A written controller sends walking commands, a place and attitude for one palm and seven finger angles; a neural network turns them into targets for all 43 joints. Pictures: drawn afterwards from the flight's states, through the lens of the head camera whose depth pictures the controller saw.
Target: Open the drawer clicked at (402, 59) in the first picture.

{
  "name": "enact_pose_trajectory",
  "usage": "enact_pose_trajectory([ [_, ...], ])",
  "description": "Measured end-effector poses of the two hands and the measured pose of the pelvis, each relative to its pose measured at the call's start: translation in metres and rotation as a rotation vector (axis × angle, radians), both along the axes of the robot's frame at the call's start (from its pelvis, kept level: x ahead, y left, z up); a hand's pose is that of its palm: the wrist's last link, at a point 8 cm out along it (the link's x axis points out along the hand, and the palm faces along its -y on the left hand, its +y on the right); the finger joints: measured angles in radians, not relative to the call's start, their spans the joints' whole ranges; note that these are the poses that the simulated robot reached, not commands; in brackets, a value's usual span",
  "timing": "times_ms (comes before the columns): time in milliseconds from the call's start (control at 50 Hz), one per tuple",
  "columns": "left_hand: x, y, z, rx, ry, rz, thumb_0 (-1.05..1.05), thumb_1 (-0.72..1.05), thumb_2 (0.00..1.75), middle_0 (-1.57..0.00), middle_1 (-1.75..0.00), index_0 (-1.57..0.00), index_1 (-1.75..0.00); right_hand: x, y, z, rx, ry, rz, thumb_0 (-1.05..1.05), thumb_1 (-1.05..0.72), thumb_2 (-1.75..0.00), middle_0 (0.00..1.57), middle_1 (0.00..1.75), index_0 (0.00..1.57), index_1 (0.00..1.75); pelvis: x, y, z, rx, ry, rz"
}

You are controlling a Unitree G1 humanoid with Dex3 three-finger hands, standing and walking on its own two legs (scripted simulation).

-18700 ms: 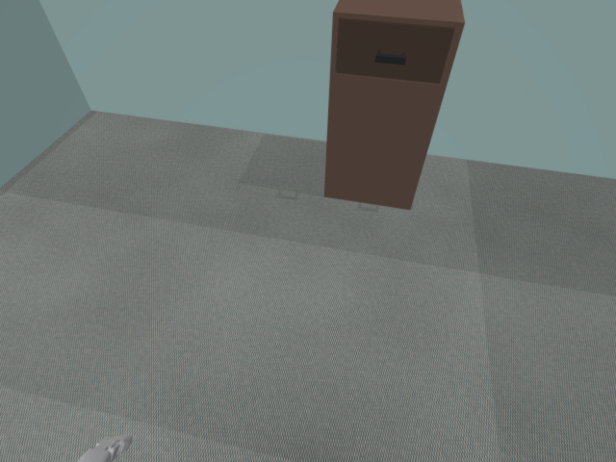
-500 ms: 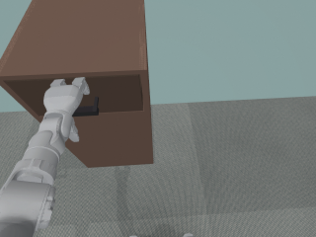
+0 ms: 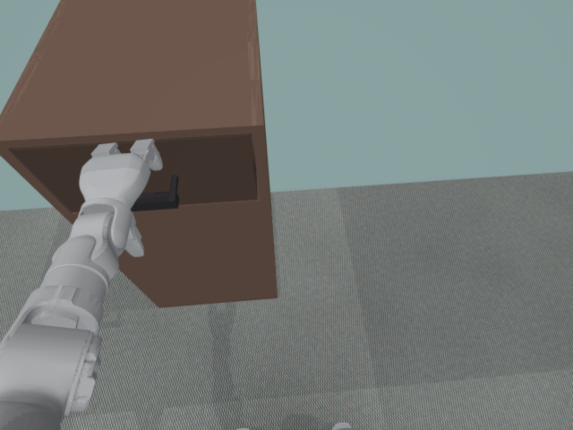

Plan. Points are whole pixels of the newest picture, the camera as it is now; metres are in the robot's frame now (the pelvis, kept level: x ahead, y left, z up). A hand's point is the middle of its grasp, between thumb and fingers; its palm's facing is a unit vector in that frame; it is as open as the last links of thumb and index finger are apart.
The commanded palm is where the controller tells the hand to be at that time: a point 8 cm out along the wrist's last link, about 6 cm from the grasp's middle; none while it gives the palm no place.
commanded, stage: re-aim the fingers above the handle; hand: left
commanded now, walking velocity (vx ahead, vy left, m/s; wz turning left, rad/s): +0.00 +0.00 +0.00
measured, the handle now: (149, 191) +0.50 +0.24 -0.03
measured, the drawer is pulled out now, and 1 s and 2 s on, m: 0.00 0.00 0.00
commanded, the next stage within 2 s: lower the fingers behind the handle in 1.20 s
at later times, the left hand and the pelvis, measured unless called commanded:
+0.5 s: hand (139, 198) +0.46 +0.23 +0.02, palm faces -0.07 -0.05 -1.00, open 13.8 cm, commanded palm +0.44 +0.23 +0.08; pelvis +0.00 +0.00 +0.00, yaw +0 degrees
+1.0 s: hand (138, 203) +0.44 +0.22 +0.02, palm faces -0.05 -0.04 -1.00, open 13.8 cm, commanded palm +0.43 +0.23 +0.08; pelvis +0.00 -0.01 +0.00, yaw +1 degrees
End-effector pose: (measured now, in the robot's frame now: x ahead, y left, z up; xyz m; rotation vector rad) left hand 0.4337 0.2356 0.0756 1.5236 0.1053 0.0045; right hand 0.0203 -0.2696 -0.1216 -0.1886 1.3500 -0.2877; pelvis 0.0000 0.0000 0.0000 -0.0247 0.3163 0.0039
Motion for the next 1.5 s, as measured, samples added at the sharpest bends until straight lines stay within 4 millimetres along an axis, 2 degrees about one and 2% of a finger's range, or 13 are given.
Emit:
enact_pose_trajectory([
  [140, -0.002, -0.002, -0.003, -0.002, -0.012, -0.007, 0.0, -0.49, 0.3, -0.32, -1.2, -0.32, -1.21, 0.004, 0.002, 0.0, 0.0, -0.013, 0.013, 0.01, -0.91, -0.9, 0.2, 0.3, 0.2, 0.3, -0.002, 0.002, -0.001, -0.001, -0.001, 0.004],
  [360, 0.007, -0.001, -0.001, 0.016, -0.007, 0.016, 0.0, -0.49, 0.3, -0.32, -1.2, -0.34, -1.22, 0.003, 0.003, -0.001, -0.002, -0.006, 0.017, 0.01, -0.91, -0.9, 0.2, 0.3, 0.2, 0.3, -0.001, 0.003, -0.002, -0.003, 0.01, 0.009],
  [540, 0.004, -0.012, -0.003, -0.008, -0.001, -0.018, 0.0, -0.49, 0.3, -0.32, -1.2, -0.33, -1.21, 0.002, 0.004, -0.001, 0.009, -0.001, 0.008, 0.01, -0.91, -0.9, 0.2, 0.3, 0.2, 0.3, 0.002, 0.001, 0.0, -0.002, -0.001, 0.005],
  [760, 0.003, -0.005, 0.0, 0.019, -0.018, 0.026, 0.0, -0.49, 0.3, -0.32, -1.2, -0.33, -1.21, 0.011, 0.0, -0.003, 0.015, -0.014, 0.013, 0.01, -0.91, -0.9, 0.2, 0.3, 0.2, 0.3, 0.003, -0.002, 0.0, 0.003, 0.004, -0.001],
  [1000, -0.01, -0.011, 0.002, 0.004, -0.009, -0.004, 0.0, -0.49, 0.3, -0.32, -1.2, -0.32, -1.21, 0.026, -0.006, 0.001, 0.008, -0.056, 0.028, 0.01, -0.91, -0.9, 0.2, 0.3, 0.2, 0.3, 0.003, -0.007, 0.003, 0.007, -0.022, 0.007],
  [1100, -0.01, -0.007, 0.003, 0.016, -0.024, 0.011, 0.0, -0.49, 0.3, -0.32, -1.2, -0.32, -1.21, 0.029, -0.008, 0.001, 0.001, -0.067, 0.037, 0.01, -0.91, -0.9, 0.2, 0.3, 0.2, 0.3, 0.0, -0.009, 0.002, 0.009, -0.019, 0.008],
  [1200, -0.006, -0.002, 0.004, 0.043, -0.015, 0.033, 0.0, -0.49, 0.3, -0.32, -1.2, -0.32, -1.21, 0.025, -0.009, 0.0, 0.0, -0.062, 0.037, 0.01, -0.91, -0.9, 0.2, 0.3, 0.2, 0.3, -0.002, -0.009, 0.001, 0.008, -0.012, 0.014],
  [1280, -0.003, -0.009, 0.004, 0.022, 0.001, 0.021, 0.0, -0.49, 0.3, -0.32, -1.2, -0.32, -1.21, 0.019, -0.008, -0.001, 0.002, -0.046, 0.031, 0.01, -0.91, -0.9, 0.2, 0.3, 0.2, 0.3, -0.001, -0.008, 0.001, 0.007, -0.01, 0.014],
  [1400, 0.004, -0.019, -0.003, 0.004, 0.011, -0.008, 0.0, -0.49, 0.3, -0.32, -1.2, -0.32, -1.2, 0.008, -0.007, 0.0, -0.003, -0.026, 0.013, 0.01, -0.91, -0.9, 0.2, 0.3, 0.2, 0.3, -0.001, -0.008, 0.0, 0.007, -0.001, 0.005],
  [1500, 0.006, -0.015, -0.011, 0.006, 0.007, 0.001, 0.0, -0.49, 0.3, -0.32, -1.2, -0.32, -1.2, -0.002, -0.007, -0.002, -0.003, -0.002, 0.0, 0.01, -0.91, -0.9, 0.2, 0.3, 0.2, 0.3, -0.001, -0.006, -0.003, 0.007, 0.016, -0.008],
])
